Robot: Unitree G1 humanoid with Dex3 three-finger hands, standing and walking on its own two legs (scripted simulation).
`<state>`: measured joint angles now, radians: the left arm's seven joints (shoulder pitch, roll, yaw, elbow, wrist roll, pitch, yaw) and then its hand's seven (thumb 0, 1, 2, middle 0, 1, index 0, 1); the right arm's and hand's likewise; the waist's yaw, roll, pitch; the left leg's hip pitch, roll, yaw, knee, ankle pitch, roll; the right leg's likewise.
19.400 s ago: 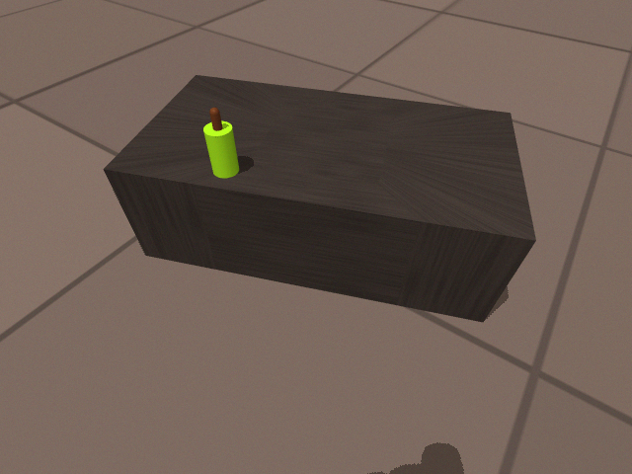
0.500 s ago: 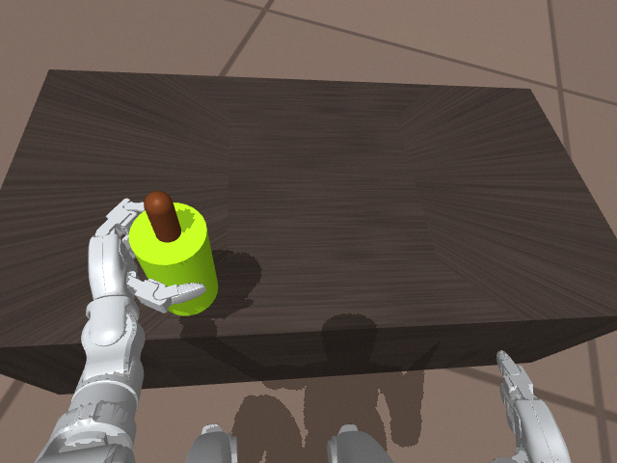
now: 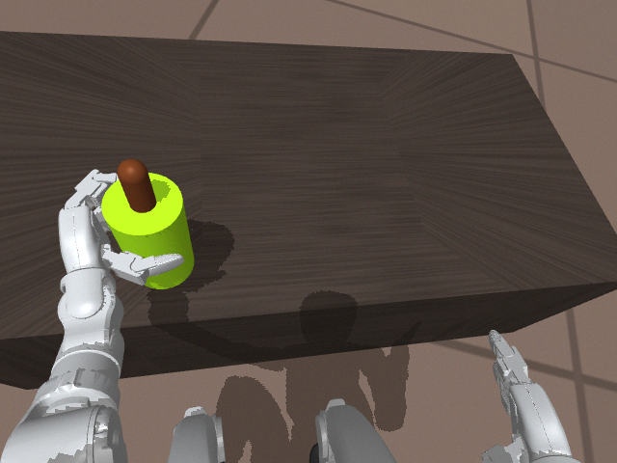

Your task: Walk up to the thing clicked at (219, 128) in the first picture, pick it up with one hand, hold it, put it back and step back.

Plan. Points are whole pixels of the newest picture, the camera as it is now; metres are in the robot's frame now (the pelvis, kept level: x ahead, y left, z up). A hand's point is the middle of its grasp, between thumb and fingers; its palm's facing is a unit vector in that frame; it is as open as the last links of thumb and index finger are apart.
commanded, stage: lower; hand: left
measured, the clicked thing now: (150, 223) +0.44 +0.16 +0.01
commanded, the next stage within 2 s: loosen in 1.12 s
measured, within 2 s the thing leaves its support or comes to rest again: rests again in 1.00 s
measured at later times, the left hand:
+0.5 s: hand (145, 238) +0.46 +0.18 -0.06, palm faces +0.18 -0.98 -0.02, open 11.9 cm
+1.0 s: hand (148, 246) +0.46 +0.18 -0.09, palm faces +0.17 -0.99 -0.04, open 11.9 cm
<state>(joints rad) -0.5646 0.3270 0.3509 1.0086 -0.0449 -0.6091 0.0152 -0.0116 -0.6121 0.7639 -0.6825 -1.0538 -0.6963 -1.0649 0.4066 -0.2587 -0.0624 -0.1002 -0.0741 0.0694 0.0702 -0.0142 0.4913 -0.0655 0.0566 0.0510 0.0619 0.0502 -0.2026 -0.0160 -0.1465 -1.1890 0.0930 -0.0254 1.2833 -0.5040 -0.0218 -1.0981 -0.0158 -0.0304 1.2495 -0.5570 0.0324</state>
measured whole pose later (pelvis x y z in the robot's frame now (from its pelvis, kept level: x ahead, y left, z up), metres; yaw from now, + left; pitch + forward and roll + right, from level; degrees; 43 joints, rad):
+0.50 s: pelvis +0.00 +0.00 -0.03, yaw -1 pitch +28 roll -4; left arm -0.60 0.39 0.41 1.08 -0.02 -0.66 0.03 -0.01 -0.61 0.77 -0.68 -1.06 -0.69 -1.07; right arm 0.41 -0.28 -0.07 -0.19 -0.09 0.04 0.09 -0.01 0.48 -0.07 0.06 0.05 0.06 0.05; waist -0.27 -0.02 -0.17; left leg -1.36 0.10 -0.05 1.41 -0.54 -0.03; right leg -1.26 -0.01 -0.04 1.37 -0.60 0.03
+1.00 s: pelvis -0.01 +0.01 -0.05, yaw -1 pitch +29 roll -5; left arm -0.60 0.42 0.42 1.09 0.02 -0.67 0.06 -0.01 -0.61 0.77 -0.68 -1.06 -0.69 -1.07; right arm 0.41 -0.29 -0.09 -0.25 -0.09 0.04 0.11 -0.01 0.48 -0.07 0.06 0.05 0.06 0.05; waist -0.30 -0.02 -0.18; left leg -1.44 0.10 -0.06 1.49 -0.57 -0.02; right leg -1.33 -0.01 -0.04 1.43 -0.62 0.04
